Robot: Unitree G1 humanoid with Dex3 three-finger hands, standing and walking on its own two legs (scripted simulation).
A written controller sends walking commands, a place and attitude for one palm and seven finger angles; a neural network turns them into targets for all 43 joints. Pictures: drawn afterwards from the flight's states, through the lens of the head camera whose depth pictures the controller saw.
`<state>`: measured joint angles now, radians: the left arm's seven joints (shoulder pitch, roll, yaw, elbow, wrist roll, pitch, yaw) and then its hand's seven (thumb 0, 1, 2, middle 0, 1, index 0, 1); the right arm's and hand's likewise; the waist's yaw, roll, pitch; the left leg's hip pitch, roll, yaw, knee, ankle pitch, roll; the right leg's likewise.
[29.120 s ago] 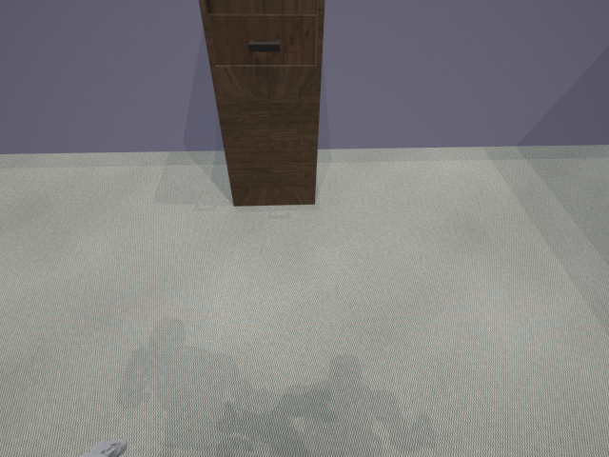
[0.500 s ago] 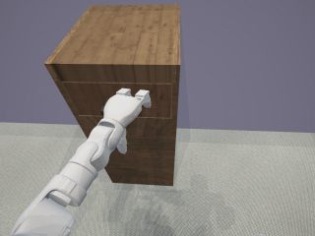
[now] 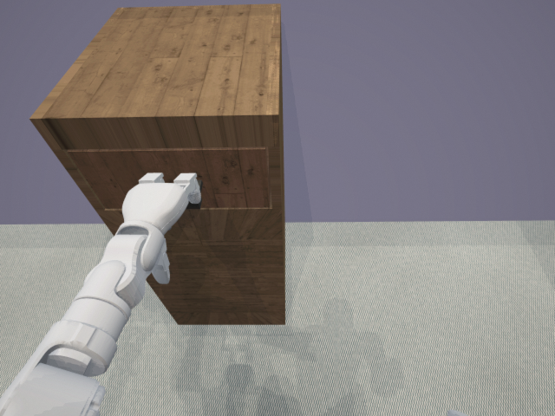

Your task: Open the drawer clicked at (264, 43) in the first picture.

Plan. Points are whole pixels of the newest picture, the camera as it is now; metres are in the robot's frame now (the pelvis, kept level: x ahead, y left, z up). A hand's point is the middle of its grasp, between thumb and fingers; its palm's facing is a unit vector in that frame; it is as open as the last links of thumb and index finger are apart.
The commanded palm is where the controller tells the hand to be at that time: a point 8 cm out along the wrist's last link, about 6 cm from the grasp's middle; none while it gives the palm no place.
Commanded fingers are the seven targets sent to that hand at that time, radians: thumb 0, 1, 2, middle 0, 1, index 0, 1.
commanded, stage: lower the fingers behind the handle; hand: left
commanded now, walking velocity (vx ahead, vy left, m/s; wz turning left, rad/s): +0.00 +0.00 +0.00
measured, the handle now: (174, 192) +0.49 +0.22 +0.01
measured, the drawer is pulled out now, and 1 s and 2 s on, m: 0.00 0.00 0.00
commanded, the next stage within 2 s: lift the fingers back up to retry in 1.44 s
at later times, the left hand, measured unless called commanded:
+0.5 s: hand (169, 217) +0.42 +0.20 +0.03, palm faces -0.05 -0.05 -1.00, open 13.8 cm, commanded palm +0.40 +0.21 +0.08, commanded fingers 0.00 -0.50 0.30 -0.30 -1.20 -0.30 -1.20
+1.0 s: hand (172, 219) +0.42 +0.20 +0.02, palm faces +0.03 -0.02 -1.00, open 13.8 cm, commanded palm +0.39 +0.21 +0.04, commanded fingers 0.00 -0.50 0.30 -0.30 -1.20 -0.30 -1.20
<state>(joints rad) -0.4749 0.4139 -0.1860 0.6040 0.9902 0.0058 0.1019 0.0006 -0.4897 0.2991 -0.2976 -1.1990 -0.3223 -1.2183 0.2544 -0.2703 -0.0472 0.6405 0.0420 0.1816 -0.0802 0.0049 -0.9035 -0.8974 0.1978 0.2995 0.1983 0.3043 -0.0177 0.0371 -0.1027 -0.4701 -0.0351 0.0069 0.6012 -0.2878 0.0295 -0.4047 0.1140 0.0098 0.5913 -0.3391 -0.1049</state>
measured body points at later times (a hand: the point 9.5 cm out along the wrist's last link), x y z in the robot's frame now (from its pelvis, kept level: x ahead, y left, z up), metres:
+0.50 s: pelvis +0.01 +0.01 -0.01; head +0.05 -0.01 +0.44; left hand +0.42 +0.20 +0.08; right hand +0.10 -0.25 -0.14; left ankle +0.00 +0.11 -0.73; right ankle -0.04 -0.05 -0.73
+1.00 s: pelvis -0.01 +0.03 -0.02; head +0.03 +0.03 +0.43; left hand +0.42 +0.20 +0.08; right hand +0.08 -0.22 -0.15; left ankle +0.00 +0.11 -0.73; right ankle -0.04 -0.05 -0.73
